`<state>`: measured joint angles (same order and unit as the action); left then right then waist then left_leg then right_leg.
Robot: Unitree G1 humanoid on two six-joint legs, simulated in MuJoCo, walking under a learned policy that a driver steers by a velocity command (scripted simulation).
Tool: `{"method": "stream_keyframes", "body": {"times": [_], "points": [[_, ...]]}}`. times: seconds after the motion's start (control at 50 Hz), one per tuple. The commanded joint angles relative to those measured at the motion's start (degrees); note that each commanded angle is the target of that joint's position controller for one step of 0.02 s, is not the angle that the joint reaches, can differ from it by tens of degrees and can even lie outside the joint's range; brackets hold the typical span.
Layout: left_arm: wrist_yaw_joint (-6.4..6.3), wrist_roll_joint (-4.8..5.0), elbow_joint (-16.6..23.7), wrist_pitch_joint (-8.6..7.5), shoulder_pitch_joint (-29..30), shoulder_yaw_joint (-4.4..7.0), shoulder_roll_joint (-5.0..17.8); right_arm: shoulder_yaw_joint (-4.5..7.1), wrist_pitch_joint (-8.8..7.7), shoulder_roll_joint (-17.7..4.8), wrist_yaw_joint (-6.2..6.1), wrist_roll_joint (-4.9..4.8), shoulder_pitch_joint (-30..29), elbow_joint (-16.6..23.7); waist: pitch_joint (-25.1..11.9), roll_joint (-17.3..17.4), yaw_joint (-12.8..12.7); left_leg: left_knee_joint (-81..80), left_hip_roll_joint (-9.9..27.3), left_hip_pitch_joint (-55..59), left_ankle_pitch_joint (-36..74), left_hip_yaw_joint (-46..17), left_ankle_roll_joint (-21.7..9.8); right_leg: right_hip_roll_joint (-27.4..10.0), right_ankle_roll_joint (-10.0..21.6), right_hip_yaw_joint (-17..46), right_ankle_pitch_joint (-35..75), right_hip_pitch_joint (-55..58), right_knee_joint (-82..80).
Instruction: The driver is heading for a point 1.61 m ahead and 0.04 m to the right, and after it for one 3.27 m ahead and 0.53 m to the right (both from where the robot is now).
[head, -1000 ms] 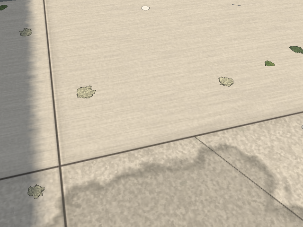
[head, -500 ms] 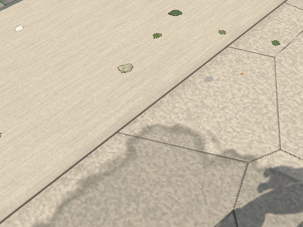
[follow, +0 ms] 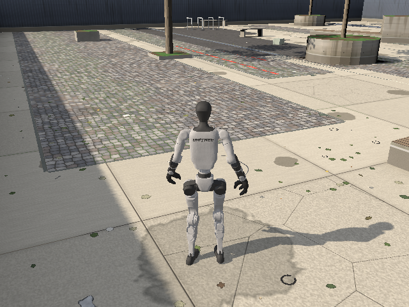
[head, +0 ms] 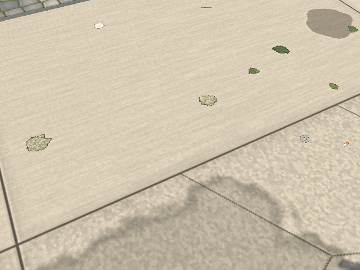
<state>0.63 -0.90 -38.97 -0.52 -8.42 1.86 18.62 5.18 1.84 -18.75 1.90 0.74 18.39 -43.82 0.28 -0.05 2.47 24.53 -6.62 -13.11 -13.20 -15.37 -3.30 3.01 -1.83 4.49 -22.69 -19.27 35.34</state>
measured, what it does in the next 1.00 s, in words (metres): walks ahead: right foot, then left foot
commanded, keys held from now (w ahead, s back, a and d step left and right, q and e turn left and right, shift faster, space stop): w+q+shift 0.28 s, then w+e+shift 0.72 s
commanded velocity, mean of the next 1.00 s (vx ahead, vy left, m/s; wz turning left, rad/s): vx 0.90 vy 0.00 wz -0.03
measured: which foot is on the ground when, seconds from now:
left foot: down 0.00-0.04, up 0.06-0.46, down 0.48-0.94, up 0.96-1.00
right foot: up 0.00-0.02, down 0.04-0.48, up 0.50-0.92, down 0.94-1.00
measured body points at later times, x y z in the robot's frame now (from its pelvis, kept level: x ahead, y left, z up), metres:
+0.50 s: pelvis +0.26 +0.09 -0.04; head +0.31 +0.09 +0.41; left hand +0.05 +0.28 -0.15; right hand +0.58 -0.02 -0.10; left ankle +0.34 +0.21 -0.75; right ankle +0.03 -0.13 -0.71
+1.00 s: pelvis +0.70 +0.18 -0.06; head +0.71 +0.18 +0.39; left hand +0.82 +0.45 -0.17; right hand +0.75 -0.08 -0.18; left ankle +0.45 +0.29 -0.60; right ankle +0.79 +0.17 -0.75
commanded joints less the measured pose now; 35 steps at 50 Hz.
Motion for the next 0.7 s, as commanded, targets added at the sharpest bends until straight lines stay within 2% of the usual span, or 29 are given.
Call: {"method": "stream_keyframes", "body": {"times": [0.02, 0.04, 0.06, 0.08, 0.1, 0.12, 0.14, 0.18, 0.28, 0.32, 0.36, 0.38, 0.4, 0.42, 0.44, 0.46, 0.48, 0.5, 0.52, 0.54, 0.56, 0.58, 0.6, 0.62, 0.66, 0.7], "points": [[-1.98, 1.24, 1.6, -1.96, -6.6, 1.12, 4.1, 2.34, -1.3, -8.2, -0.02, 0.16, -12.9, 7.5, -0.3, 4.1, -8.5, -2.6, 4.8, -19.6, -18.1, -10.9, -3.4, 0.9, 0.9, -3.4, 8.5, 22.7, -15.3], [-3.05, 0.55, 0.1, -2.48, -13.4, 2.4, 9.1, 1.47, -2.08, -5.0, -0.3, -0.41, -13.7, 8.7, -2.7, -2.4, -11.1, 7.9, 0.6, -30.8, -21.1, -4.4, 0.1, -7.8, 2.6, 3.5, 2.0, 35.2, -17.8], [-3.48, -1.0, 1.4, -2.67, -13.7, 3.78, 15.7, -0.58, -2.93, 1.1, -0.39, -1.51, -13.2, 11.4, -6.0, -15.5, -10.4, 25.9, -3.9, -38.4, -20.6, 4.9, 1.2, -26.2, 7.1, 29.2, -21.3, 36.4, -25.8], [-3.38, -2.38, 1.8, -2.56, -8.2, 4.07, 15.2, -0.62, -2.91, -2.4, -0.36, -0.23, -15.0, 12.5, -2.5, -8.6, -7.1, 34.7, 4.6, -40.9, -11.4, 6.8, 1.2, -30.4, 10.7, 35.6, -25.3, 27.6, -26.7], [-2.88, -2.08, 2.5, -2.9, -6.5, 2.89, 10.4, 0.02, -2.8, -4.9, 0.22, 0.5, -16.5, 12.3, -0.2, -2.9, -6.3, 37.7, 6.7, -40.7, -7.2, 7.2, 1.1, -27.6, 10.7, 30.3, -22.8, 24.2, -25.5], [-2.42, -1.61, 2.3, -3.37, -6.2, 2.22, 8.4, 0.14, -2.66, -5.0, 1.16, 1.03, -14.6, 11.4, 0.7, -2.4, -5.3, 39.2, 7.4, -39.9, -4.5, 7.6, 1.4, -23.8, 9.2, 23.1, -18.0, 22.8, -25.5], [-2.28, -1.34, 2.0, -3.79, -6.7, 1.92, 7.8, 0.25, -2.29, -5.1, 2.19, 1.49, -12.6, 10.6, 0.2, -4.6, -4.7, 41.6, 7.8, -38.7, -2.4, 8.9, 1.8, -20.9, 7.8, 17.1, -13.6, 22.3, -26.0], [-1.82, -1.05, 0.3, -4.55, -10.2, 1.83, 7.3, -0.12, -1.51, -4.5, 3.56, 1.58, -12.9, 10.7, 1.7, -6.2, -5.4, 46.8, 8.9, -40.1, 1.1, 11.0, 1.7, -18.2, 6.8, 8.8, -6.4, 21.4, -27.1], [-0.62, -1.38, -3.4, -5.98, -16.8, 1.53, 4.9, -1.18, -1.05, -3.5, 4.35, 1.49, -21.1, 13.4, 7.1, -4.6, -7.2, 46.0, 10.0, -44.5, 6.7, 13.0, 1.4, -17.3, 6.2, -3.9, 5.7, 21.3, -29.1], [-0.51, -1.97, -5.4, -6.62, -19.5, 0.95, 3.3, -2.35, -1.77, -1.6, 4.52, 1.63, -24.9, 14.6, 9.9, -3.9, -7.7, 36.5, 8.5, -40.8, 7.9, 12.7, 0.5, -16.5, 7.1, -6.0, 10.1, 18.0, -31.5], [-0.65, -1.51, -7.0, -6.55, -20.4, 1.1, 4.6, -3.18, -2.53, -1.0, 4.91, 1.56, -27.8, 15.5, 11.3, -3.9, -7.6, 25.9, 7.1, -34.5, 7.1, 17.1, -1.2, -17.4, 8.3, -7.8, 18.5, 17.3, -35.0], [-0.77, -1.15, -8.2, -6.25, -21.0, 1.19, 5.6, -3.55, -2.84, -0.9, 4.89, 1.66, -29.0, 15.9, 11.7, -4.1, -7.4, 21.3, 6.6, -31.0, 5.3, 19.8, -2.3, -18.0, 9.1, -8.8, 26.8, 18.3, -35.8], [-0.82, -0.77, -9.5, -5.87, -20.9, 1.18, 6.6, -3.87, -3.04, -0.7, 4.52, 1.89, -28.6, 15.6, 10.9, -4.8, -6.3, 17.0, 5.6, -25.3, 2.6, 22.9, -3.7, -17.4, 9.4, -10.7, 41.2, 19.5, -33.9], [-0.91, -0.37, -11.1, -5.56, -21.8, 1.2, 7.8, -3.93, -3.18, -0.7, 3.79, 2.25, -26.4, 14.8, 8.1, -6.6, -4.6, 15.3, 3.4, -18.4, 0.0, 25.4, -5.1, -17.5, 9.7, -11.1, 62.0, 21.5, -28.5], [-1.13, -0.51, -12.4, -5.16, -22.1, 1.35, 9.8, -3.32, -3.37, -1.9, 2.79, 2.39, -20.1, 13.2, 2.8, -8.8, -0.6, 15.5, 1.1, -9.5, -3.3, 25.1, -6.0, -18.8, 9.7, -11.1, 79.7, 22.7, -18.4], [-1.38, -0.25, -12.9, -4.77, -21.2, 1.73, 11.8, -2.15, -3.72, -4.2, 1.59, 2.25, -7.7, 9.7, -4.2, -10.2, 5.7, 13.0, 0.1, 5.1, -4.4, 22.4, -6.7, -19.3, 9.5, -10.1, 83.5, 19.4, -4.8], [-1.37, 0.42, -11.9, -4.89, -17.5, 1.76, 11.8, -0.58, -4.3, -7.8, 0.33, 2.84, 4.9, 5.9, -10.2, -9.7, 13.2, 8.6, 5.8, 24.2, -1.5, 15.0, -7.3, -16.7, 8.7, -10.2, 69.3, 6.5, 13.0], [0.22, 1.19, -8.4, -5.25, -21.2, -0.39, 1.0, 1.08, -4.88, -14.3, -0.92, 4.19, 7.5, 4.4, -20.1, 6.1, 7.2, 4.8, 25.1, 43.8, -24.2, -8.8, -7.8, -7.0, 7.9, -7.9, 7.1, -15.2, 35.8], [0.11, 2.57, -6.9, -5.73, -19.2, 0.47, 3.5, 1.34, -5.13, -14.9, -1.24, 3.29, 9.9, 5.2, -28.4, 6.2, 8.4, -4.2, 33.3, 41.5, -28.7, -28.0, -7.4, -3.7, 9.2, 1.5, -1.9, -19.1, 46.8], [-0.15, 2.6, -5.6, -5.4, -11.9, 1.65, 5.9, 0.72, -5.29, -11.7, -1.38, 3.12, 6.2, 3.0, -16.2, 1.2, 6.9, -6.1, 29.2, 31.1, -23.3, -18.9, -5.2, -6.5, 9.7, 2.4, 5.7, -22.9, 47.2], [0.2, 2.31, -5.5, -5.33, -12.0, 0.95, 3.1, -0.18, -5.78, -8.1, -1.26, 2.84, 2.4, 2.2, -6.8, 1.5, 3.5, -8.0, 27.6, 21.1, -15.6, -10.9, -5.2, -8.6, 9.1, 0.5, 9.4, -22.9, 44.0], [0.65, 1.79, -7.0, -4.59, -13.2, 0.87, 1.7, -0.71, -6.21, -5.5, -1.15, 2.71, -0.9, 2.0, -2.9, 1.8, 0.7, -10.1, 25.0, 14.7, -10.5, -4.3, -4.1, -10.2, 8.4, 0.1, 10.4, -20.8, 41.3], [1.1, 0.84, -8.2, -3.42, -16.1, 0.8, 0.4, -1.31, -6.61, -3.5, -1.32, 1.96, -1.7, 1.5, -1.2, 4.3, -1.7, -12.0, 23.2, 9.4, -8.4, 1.1, -3.2, -11.0, 7.8, 0.0, 10.7, -17.7, 40.1], [1.52, 0.39, -9.4, -2.18, -17.7, 0.69, -1.0, -1.79, -7.03, -1.5, -1.32, 1.5, -2.0, 0.9, 0.0, 4.9, -3.2, -13.9, 22.3, 6.6, -7.7, 4.9, -3.1, -11.6, 7.3, -0.4, 10.6, -16.6, 40.2], [2.19, 0.08, -8.0, -0.57, -13.6, 0.91, -2.3, -1.99, -8.22, -0.2, -1.15, 0.19, -1.6, -0.9, 4.0, 4.7, -4.3, -16.7, 21.5, 5.7, -1.5, 12.0, -1.6, -12.4, 6.9, -1.3, 12.2, -21.5, 39.6], [2.64, 0.08, -5.9, 0.04, -8.0, 0.76, -2.8, -2.34, -9.05, 1.2, -0.89, 0.16, -1.1, -2.2, 7.4, 5.0, -4.6, -18.6, 18.7, 3.6, 7.3, 20.6, 0.2, -12.0, 6.8, -3.5, 17.5, -24.0, 36.8]]}}
Velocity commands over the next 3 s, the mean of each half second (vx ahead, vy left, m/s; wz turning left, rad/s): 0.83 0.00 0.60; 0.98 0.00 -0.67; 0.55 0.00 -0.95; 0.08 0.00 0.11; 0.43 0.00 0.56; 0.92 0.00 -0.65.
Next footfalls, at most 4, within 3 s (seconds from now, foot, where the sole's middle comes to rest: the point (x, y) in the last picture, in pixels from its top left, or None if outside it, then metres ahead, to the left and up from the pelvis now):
0.04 right None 0.06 -0.12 -0.78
0.48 left None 0.37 0.23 -0.78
0.94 right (136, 186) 0.83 0.17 -0.78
1.34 left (128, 116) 1.24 0.23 -0.78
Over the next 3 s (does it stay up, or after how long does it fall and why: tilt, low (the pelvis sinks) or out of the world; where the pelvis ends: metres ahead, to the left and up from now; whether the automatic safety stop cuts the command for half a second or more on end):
stays up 1.54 -0.02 -0.01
